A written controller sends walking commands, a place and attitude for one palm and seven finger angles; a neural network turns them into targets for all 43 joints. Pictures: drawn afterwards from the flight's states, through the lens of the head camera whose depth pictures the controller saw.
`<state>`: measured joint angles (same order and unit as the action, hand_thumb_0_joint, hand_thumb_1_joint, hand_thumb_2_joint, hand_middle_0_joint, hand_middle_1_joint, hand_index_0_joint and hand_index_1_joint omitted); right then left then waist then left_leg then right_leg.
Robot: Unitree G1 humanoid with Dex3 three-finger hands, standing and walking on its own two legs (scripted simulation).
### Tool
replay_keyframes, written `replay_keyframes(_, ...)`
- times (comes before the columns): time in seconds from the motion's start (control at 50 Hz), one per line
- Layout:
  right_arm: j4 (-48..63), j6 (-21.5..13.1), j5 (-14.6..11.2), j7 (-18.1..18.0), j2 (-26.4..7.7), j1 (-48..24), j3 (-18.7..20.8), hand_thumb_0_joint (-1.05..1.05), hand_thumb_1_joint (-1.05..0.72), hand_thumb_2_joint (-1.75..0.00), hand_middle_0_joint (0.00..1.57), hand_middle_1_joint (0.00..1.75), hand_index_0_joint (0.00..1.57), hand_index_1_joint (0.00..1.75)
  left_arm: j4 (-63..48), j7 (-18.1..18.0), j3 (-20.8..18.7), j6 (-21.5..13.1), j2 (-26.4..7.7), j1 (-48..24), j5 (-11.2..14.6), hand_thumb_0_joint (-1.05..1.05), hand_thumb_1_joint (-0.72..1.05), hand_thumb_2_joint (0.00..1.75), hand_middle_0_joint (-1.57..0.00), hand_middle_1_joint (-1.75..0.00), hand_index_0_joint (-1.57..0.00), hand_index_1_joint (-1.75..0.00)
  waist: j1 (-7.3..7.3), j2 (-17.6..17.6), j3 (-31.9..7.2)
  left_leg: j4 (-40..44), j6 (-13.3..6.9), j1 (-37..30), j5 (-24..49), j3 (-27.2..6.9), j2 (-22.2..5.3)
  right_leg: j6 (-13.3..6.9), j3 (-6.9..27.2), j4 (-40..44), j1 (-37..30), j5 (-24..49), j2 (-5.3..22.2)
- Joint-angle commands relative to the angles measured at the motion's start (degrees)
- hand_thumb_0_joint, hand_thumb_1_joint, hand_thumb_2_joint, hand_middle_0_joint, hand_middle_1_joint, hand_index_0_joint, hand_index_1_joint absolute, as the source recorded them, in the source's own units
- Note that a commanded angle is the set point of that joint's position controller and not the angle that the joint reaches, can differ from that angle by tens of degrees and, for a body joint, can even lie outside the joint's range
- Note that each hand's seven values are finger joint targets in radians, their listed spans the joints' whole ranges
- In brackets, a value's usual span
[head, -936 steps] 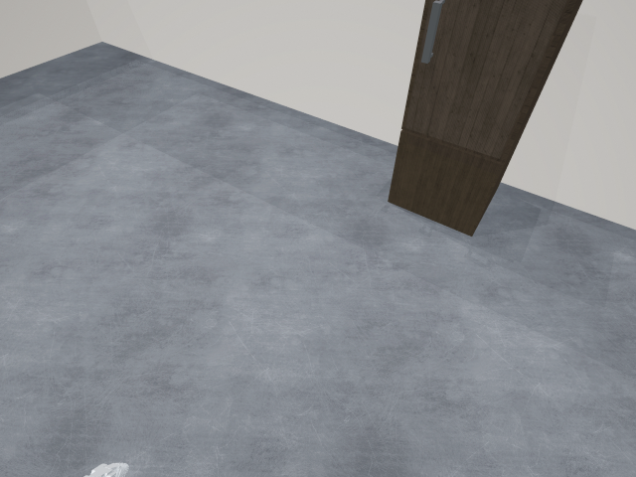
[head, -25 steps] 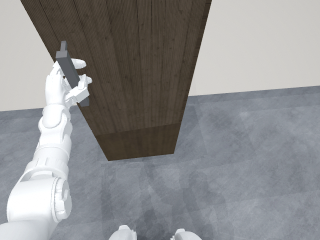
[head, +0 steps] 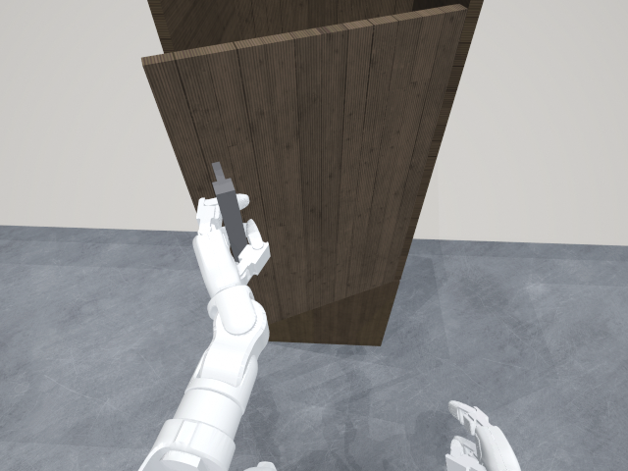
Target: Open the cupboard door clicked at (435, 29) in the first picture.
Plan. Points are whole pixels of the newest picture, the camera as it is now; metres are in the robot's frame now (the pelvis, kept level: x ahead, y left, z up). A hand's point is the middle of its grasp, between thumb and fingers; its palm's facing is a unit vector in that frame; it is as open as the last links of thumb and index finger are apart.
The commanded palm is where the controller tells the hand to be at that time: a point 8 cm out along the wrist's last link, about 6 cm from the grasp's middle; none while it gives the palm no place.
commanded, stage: pull the door open along its arc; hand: left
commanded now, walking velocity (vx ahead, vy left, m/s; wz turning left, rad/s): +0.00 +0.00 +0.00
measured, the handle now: (232, 223) +0.42 +0.13 +0.08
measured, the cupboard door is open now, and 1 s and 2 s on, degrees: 24 40 39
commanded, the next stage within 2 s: open thumb and fingers to let go in 0.80 s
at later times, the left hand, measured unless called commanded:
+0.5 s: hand (261, 251) +0.37 +0.08 +0.09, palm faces +0.39 -0.92 +0.00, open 6.0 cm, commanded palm +0.30 +0.12 +0.08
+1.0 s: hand (294, 295) +0.31 +0.04 +0.08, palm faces +0.29 -0.96 -0.04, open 6.2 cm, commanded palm +0.26 +0.08 +0.08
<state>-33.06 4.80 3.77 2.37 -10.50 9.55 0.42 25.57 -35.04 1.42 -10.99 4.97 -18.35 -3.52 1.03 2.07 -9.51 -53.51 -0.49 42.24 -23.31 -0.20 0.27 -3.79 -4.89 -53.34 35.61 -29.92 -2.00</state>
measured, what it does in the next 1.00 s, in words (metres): stands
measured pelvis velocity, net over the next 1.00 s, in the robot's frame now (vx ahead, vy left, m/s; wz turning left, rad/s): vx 0.01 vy -0.01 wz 0.02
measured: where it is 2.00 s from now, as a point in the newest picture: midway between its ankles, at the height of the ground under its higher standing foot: outside the picture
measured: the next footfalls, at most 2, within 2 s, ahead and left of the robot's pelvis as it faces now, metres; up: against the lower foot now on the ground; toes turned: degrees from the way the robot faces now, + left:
none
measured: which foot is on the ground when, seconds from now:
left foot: down 0.00-1.00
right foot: down 0.00-1.00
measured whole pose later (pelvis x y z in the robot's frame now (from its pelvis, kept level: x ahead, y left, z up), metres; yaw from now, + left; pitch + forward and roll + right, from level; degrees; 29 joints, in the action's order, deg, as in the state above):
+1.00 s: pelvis +0.01 -0.01 +0.01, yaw +1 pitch +8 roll +1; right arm -30.2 4.3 2.8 1.9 -9.4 6.1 -1.9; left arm 5.8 -32.7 17.3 -3.6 4.9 2.2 -3.1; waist -0.3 2.4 -8.8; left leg -50.9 0.6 35.7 -23.5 -1.1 0.7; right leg -4.6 -5.6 -51.1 29.0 -30.6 -1.8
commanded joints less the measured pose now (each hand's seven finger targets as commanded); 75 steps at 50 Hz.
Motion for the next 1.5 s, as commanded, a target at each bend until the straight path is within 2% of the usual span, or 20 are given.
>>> replay_keyframes(0.0, 4.95, -1.33, -0.28, -2.04, -6.91, 1.93, 2.45, 0.0, -0.9, -0.9, 0.2, 0.3, 0.2, 0.3, -11.23, 2.15, 2.43, -4.27, -1.38, -21.17, -0.88, 0.0, 0.9, 0.9, -0.4, -1.35, -0.4, -1.35, 3.48, -5.26, -14.62, 4.57, -0.99, -14.61, 15.33, -0.9, 0.25, 3.42, 4.72, 10.08, -4.06, 28.57, 1.32)
replay_keyframes(0.04, 4.72, -1.63, -0.35, -2.33, -6.77, 1.84, 2.13, 0.0, -0.9, -0.9, 0.2, 0.3, 0.2, 0.3, -10.37, 2.97, 1.41, -5.13, -2.32, -22.13, 0.0, 0.0, 0.9, 0.9, -0.4, -1.35, -0.4, -1.35, 3.03, -3.88, -14.58, 4.73, -0.98, -14.06, 14.17, -0.94, 0.55, 3.48, 5.1, 10.44, -4.49, 28.01, 1.5)
replay_keyframes(0.26, 2.96, -3.31, -0.65, -2.57, -7.31, 3.49, 2.41, 0.0, -0.9, -0.9, 0.2, 0.3, 0.2, 0.3, -5.59, 4.31, -2.46, -8.58, -6.26, -22.53, 1.52, 0.0, 0.9, 0.9, -0.4, -1.35, -0.4, -1.35, 2.86, -6.78, -14.22, 5.26, -1.25, -10.22, 10.81, -0.91, 1.05, 4.51, 7.45, 12.33, -7.01, 27.66, 2.72)
replay_keyframes(0.36, 3.72, -3.96, -0.82, -1.89, -7.61, 4.18, 2.75, 0.0, -0.9, -0.9, 0.2, 0.3, 0.2, 0.3, -6.28, 4.95, -1.85, -8.89, -4.7, -15.48, 2.29, 0.0, 0.9, 0.9, -0.4, -1.35, -0.4, -1.35, 1.13, -7.26, -14.6, 6.48, -1.17, -10.77, 11.79, -0.33, 1.23, 4.48, 7.18, 12.77, -9.32, 29.33, 2.66)
replay_keyframes(0.44, 4.92, -4.23, -1.19, -1.15, -7.56, 3.71, 2.87, 0.0, -0.9, -0.9, 0.2, 0.3, 0.2, 0.3, -10.01, 4.94, 0.85, -8.36, -1.63, -8.58, 2.8, 0.0, 0.9, 0.9, -0.4, -1.35, -0.4, -1.35, 0.32, -6.12, -13.49, 7.38, -1.01, -12.49, 12.62, 0.18, 1.08, 4.3, 6.66, 13.18, -9.71, 30.26, 2.52)
replay_keyframes(0.46, 5.39, -4.32, -1.11, -0.95, -7.66, 3.85, 2.92, 0.0, -0.9, -0.9, 0.2, 0.3, 0.2, 0.3, -10.55, 4.84, 0.92, -8.02, -1.61, -5.95, 2.65, 0.0, 0.9, 0.9, -0.4, -1.35, -0.4, -1.35, -0.12, -7.96, -13.69, 7.69, -1.03, -12.59, 13.39, -0.03, 1.03, 4.32, 6.23, 12.94, -10.7, 31.31, 2.38)
replay_keyframes(0.52, 7.14, -4.38, -1.21, -0.44, -7.33, 2.72, 2.84, 0.0, -0.9, -0.9, 0.2, 0.3, 0.2, 0.3, -16.72, 4.48, 4.24, -7.0, 1.48, 1.08, 2.61, 0.0, 0.9, 0.9, -0.4, -1.35, -0.4, -1.35, -0.59, -7.45, -13.32, 8.22, -0.91, -14.33, 14.83, 0.48, 0.79, 4.21, 5.59, 12.81, -11.66, 33.24, 2.32)
replay_keyframes(0.58, 8.97, -4.22, -1.22, -0.21, -6.85, 1.03, 2.46, 0.0, -0.9, -0.9, 0.2, 0.3, 0.2, 0.3, -22.42, 4.1, 7.42, -5.47, 3.43, 8.51, 1.28, 0.0, 0.9, 0.9, -0.4, -1.35, -0.4, -1.35, -1.09, -7.22, -11.62, 8.59, -0.84, -15.45, 16.18, 0.45, 0.5, 3.81, 4.96, 12.51, -11.95, 33.71, 2.34)
replay_keyframes(0.66, 10.99, -4.35, -1.03, -0.23, -5.91, -0.56, 1.96, 0.0, -0.9, -0.9, 0.2, 0.3, 0.2, 0.3, -29.33, 3.55, 11.58, -2.93, 5.91, 16.54, -1.23, 0.0, 0.9, 0.9, -0.4, -1.35, -0.4, -1.35, -1.07, -7.6, -9.71, 8.02, -0.67, -17.03, 17.92, -0.01, 0.06, 3.24, 3.69, 11.68, -11.16, 34.13, 2.09)
replay_keyframes(0.68, 11.59, -4.38, -1.03, -0.17, -5.48, -1.4, 1.79, 0.0, -0.9, -0.9, 0.2, 0.3, 0.2, 0.3, -31.84, 3.47, 13.27, -2.38, 7.3, 18.89, -1.9, 0.0, 0.9, 0.9, -0.4, -1.35, -0.4, -1.35, -1.11, -6.31, -9.68, 7.81, -0.62, -17.6, 18.37, -0.05, -0.01, 3.01, 3.3, 11.21, -10.75, 33.91, 2.05)
replay_keyframes(0.74, 12.62, -4.58, -1.5, 0.04, -4.65, -3.4, 0.85, 0.0, -0.9, -0.9, 0.2, 0.3, 0.2, 0.3, -35.85, 3.29, 16.59, 0.43, 10.84, 24.29, -0.84, 0.0, 0.9, 0.9, -0.4, -1.35, -0.4, -1.35, -1.09, -5.5, -9.2, 7.34, -0.39, -18.8, 18.3, -0.45, 0.1, 3.1, 2.61, 11.39, -10.87, 34.85, 2.05)
replay_keyframes(0.76, 12.77, -4.54, -1.64, 0.1, -4.65, -3.71, 0.64, 0.0, -0.9, -0.9, 0.2, 0.3, 0.2, 0.3, -36.51, 3.14, 17.07, 1.57, 11.42, 24.9, -0.48, 0.0, 0.9, 0.9, -0.4, -1.35, -0.4, -1.35, -1.1, -6.21, -8.29, 7.23, -0.37, -18.89, 18.48, -0.71, 0.06, 2.99, 2.31, 11.56, -10.91, 34.91, 1.94)
replay_keyframes(0.88, 10.08, -2.94, -1.12, -1.25, -4.78, -5.97, -0.12, 0.0, -0.9, -0.9, 0.2, 0.3, 0.2, 0.3, -32.23, 0.2, 12.26, 4.27, 7.49, 8.69, -0.4, 0.0, 0.9, 0.9, -0.4, -1.35, -0.4, -1.35, 0.21, -5.4, -6.54, 5.87, -0.23, -16.48, 14.78, -1.6, 0.64, 3.4, 3.12, 11.08, -6.17, 30.99, 2.41)
replay_keyframes(0.92, 10.22, -2.7, -1.03, -1.31, -4.35, -6.03, -0.1, 0.0, -0.9, -0.9, 0.2, 0.3, 0.2, 0.3, -31.53, 0.13, 12.81, 4.6, 9.16, 10.55, -0.5, 0.0, 0.76, 0.84, -0.39, -1.34, -0.39, -1.34, -0.65, -5.32, -9.85, 5.52, -0.13, -17.11, 16.5, -1.55, 0.79, 3.46, 3.26, 10.31, -7.71, 33.91, 2.5)
replay_keyframes(1.0, 11.0, -2.58, -1.29, -1.05, -4.36, -4.82, 0.36, 0.0, -0.9, -0.9, 0.2, 0.3, 0.2, 0.3, -33.09, 1.66, 15.54, 4.33, 10.73, 11.8, -0.82, 0.0, 0.48, 0.72, -0.37, -1.3, -0.37, -1.3, -0.06, -5.98, -11.65, 5.06, -0.18, -18.35, 18.91, -1.58, 0.62, 3.85, 3.54, 9.92, -9.03, 38.96, 2.82)
replay_keyframes(1.08, 11.37, -2.97, -1.4, -1.12, -4.52, -3.98, 0.51, 0.0, -0.9, -0.9, 0.2, 0.3, 0.2, 0.3, -34.12, 2.66, 16.32, 3.04, 10.21, 12.32, -0.98, 0.0, 0.2, 0.6, -0.35, -1.27, -0.35, -1.27, 0.48, -6.86, -10.9, 5.11, -0.29, -17.32, 17.67, -1.85, 0.62, 4.2, 4.07, 10.32, -9.35, 39.13, 3.22)
replay_keyframes(1.28, 10.63, -4.45, -1.11, -2.22, -4.89, -3.43, 0.79, 0.0, -0.9, -0.9, 0.2, 0.3, 0.2, 0.3, -33.66, 2.93, 11.27, 0.06, 4.35, 12.6, -0.4, 0.0, -0.5, 0.3, -0.3, -1.2, -0.3, -1.2, -0.56, -9.31, -10.17, 5.59, -0.19, -12.42, 11.97, -1.71, 1.49, 5.57, 9.04, 13.69, -12.17, 36.23, 5.53)
replay_keyframes(1.32, 10.17, -4.63, -1.09, -2.4, -4.9, -3.31, 0.86, 0.0, -0.9, -0.9, 0.2, 0.3, 0.2, 0.3, -33.41, 3.04, 10.39, -0.64, 3.59, 11.82, -0.18, 0.0, -0.5, 0.3, -0.3, -1.2, -0.3, -1.2, -0.45, -9.54, -9.44, 5.61, -0.15, -11.71, 10.65, -1.59, 1.63, 5.8, 10.18, 14.76, -12.04, 34.02, 5.96)
replay_keyframes(1.42, 9.39, -5.26, -0.96, -2.49, -5.04, -3.4, 1.18, 0.0, -0.9, -0.9, 0.2, 0.3, 0.2, 0.3, -32.1, 2.75, 10.51, -2.21, 3.53, 10.1, -1.05, 0.0, -0.5, 0.3, -0.26, -0.95, -0.26, -0.95, -0.21, -7.94, -8.09, 5.5, -0.31, -11.94, 9.49, -1.47, 1.47, 5.25, 10.51, 15.62, -9.69, 28.15, 5.87)
replay_keyframes(1.48, 9.18, -5.61, -0.97, -2.59, -5.13, -3.52, 1.24, 0.0, -0.9, -0.9, 0.2, 0.3, 0.2, 0.3, -30.48, 2.9, 10.34, -2.65, 3.51, 10.18, -0.79, 0.0, -0.5, 0.3, -0.23, -0.8, -0.23, -0.8, -0.01, -9.09, -7.21, 5.67, -0.42, -11.9, 8.52, -1.45, 1.44, 5.28, 10.3, 16.27, -8.93, 25.63, 5.83)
